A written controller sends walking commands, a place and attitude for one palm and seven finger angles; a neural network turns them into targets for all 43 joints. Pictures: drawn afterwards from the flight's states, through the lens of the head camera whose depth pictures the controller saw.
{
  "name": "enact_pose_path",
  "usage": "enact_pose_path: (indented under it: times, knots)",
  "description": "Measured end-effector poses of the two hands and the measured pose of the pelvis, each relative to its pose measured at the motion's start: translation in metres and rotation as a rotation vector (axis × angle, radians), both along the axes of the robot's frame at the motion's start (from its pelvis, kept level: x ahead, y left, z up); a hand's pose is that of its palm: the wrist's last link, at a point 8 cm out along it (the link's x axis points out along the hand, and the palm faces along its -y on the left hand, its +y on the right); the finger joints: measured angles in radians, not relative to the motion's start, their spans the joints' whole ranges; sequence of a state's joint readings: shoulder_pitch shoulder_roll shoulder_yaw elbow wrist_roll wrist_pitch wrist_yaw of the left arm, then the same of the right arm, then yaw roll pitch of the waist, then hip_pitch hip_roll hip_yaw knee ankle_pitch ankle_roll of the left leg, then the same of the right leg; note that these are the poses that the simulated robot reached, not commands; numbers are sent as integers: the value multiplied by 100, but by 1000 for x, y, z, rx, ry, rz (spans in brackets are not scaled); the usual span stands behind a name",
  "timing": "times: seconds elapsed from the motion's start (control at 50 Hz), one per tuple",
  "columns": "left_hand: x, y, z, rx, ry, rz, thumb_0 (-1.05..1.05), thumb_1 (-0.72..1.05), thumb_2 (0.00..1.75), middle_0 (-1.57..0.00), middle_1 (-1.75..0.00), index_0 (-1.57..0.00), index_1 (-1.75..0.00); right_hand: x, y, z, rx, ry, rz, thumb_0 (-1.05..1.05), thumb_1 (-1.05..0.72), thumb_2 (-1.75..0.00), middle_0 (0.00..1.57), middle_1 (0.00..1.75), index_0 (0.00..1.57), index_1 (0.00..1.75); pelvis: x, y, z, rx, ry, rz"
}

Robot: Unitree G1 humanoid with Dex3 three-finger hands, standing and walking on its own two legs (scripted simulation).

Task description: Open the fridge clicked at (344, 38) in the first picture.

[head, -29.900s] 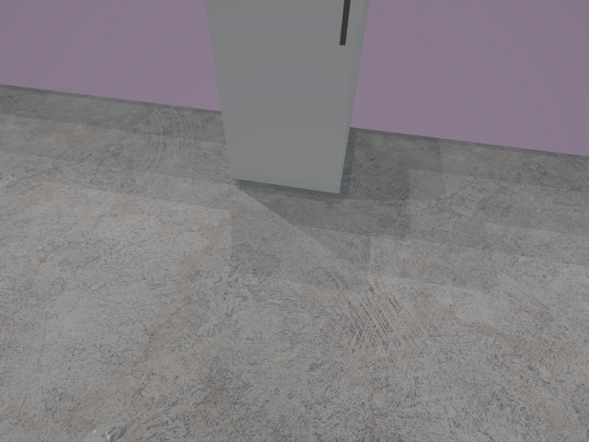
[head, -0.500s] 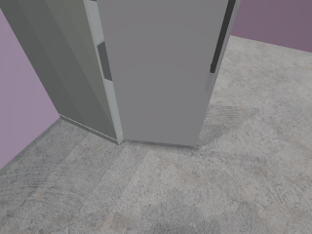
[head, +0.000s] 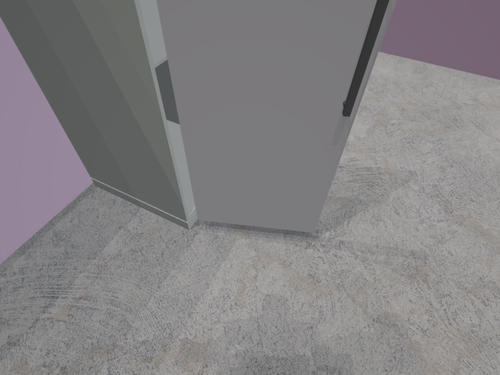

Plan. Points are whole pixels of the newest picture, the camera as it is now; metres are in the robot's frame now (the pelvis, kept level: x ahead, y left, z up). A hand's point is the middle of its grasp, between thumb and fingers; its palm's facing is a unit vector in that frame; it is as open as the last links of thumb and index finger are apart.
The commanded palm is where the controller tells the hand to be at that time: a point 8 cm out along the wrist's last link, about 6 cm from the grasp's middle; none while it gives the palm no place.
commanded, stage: look to check the result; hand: right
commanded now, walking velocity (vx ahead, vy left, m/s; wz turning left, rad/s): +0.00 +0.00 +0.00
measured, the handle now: (364, 51) +0.78 -0.21 +0.15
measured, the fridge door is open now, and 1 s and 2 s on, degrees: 70 70 70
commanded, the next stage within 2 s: stand and wait in 0.12 s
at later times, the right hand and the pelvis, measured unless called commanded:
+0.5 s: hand out of the picture +0.07 -0.22 -0.16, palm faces -0.03 +0.95 -0.31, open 7.4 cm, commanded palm none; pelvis +0.00 +0.02 +0.00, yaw +1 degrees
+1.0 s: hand out of the picture +0.06 -0.22 -0.16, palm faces -0.03 +0.95 -0.32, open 7.4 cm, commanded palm none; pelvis +0.00 +0.02 +0.00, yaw +1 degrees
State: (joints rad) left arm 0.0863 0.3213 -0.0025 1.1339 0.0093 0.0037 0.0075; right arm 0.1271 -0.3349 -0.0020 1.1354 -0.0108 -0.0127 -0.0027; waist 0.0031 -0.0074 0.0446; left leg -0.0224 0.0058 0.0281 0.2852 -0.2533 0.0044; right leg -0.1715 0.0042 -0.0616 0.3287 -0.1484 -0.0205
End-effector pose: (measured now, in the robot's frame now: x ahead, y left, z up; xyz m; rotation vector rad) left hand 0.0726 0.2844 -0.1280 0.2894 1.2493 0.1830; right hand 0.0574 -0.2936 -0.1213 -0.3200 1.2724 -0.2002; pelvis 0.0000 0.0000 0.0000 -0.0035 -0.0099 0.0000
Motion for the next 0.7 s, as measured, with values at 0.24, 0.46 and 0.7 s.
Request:
enact_pose_path:
  times: [0.24,0.46,0.7]
  knots:
    - [12,8,2,2,-25,-2,0,91,90,-21,-30,-20,-29,10,13,0,9,-28,4,0,-90,-89,20,30,20,30,5,8,0,-5,-2,2]
    - [4,20,5,20,-15,14,0,91,90,-21,-30,-20,-29,10,27,-5,31,-26,10,0,-90,-89,20,30,20,30,6,15,0,-4,-9,8]
    - [-12,21,1,11,17,30,0,91,90,-21,-30,-20,-29,3,30,-5,27,-6,9,0,-90,-89,20,30,20,30,2,18,0,-2,-12,13]
